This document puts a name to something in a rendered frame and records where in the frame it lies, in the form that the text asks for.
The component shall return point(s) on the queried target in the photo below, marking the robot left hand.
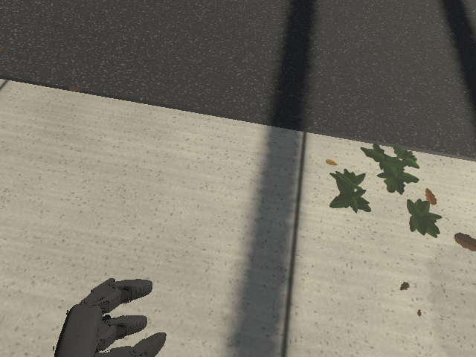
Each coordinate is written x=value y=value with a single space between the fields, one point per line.
x=86 y=331

